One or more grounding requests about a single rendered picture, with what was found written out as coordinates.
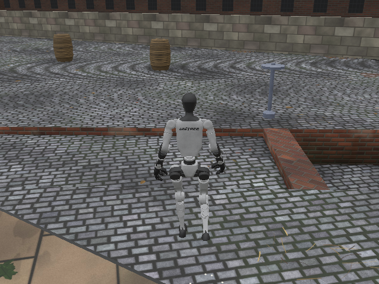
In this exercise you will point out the left robot hand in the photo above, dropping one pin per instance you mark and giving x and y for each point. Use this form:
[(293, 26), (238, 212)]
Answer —
[(158, 172)]

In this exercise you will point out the left robot foot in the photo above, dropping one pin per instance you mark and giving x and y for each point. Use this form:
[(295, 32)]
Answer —
[(182, 233)]

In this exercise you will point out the left robot forearm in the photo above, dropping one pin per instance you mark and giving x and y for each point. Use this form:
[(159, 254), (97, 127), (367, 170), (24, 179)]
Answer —
[(161, 158)]

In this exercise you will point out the robot left thigh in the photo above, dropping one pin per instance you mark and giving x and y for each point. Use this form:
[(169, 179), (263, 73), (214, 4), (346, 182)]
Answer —
[(175, 175)]

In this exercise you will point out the right robot forearm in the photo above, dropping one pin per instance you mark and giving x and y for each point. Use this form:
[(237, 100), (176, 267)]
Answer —
[(217, 155)]

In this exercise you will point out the right robot hand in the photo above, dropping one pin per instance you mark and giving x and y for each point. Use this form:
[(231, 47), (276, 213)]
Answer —
[(221, 166)]

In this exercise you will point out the robot right upper arm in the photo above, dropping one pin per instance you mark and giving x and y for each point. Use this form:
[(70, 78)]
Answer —
[(207, 124)]

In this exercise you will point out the robot left upper arm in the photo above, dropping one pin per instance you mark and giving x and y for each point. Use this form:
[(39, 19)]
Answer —
[(171, 124)]

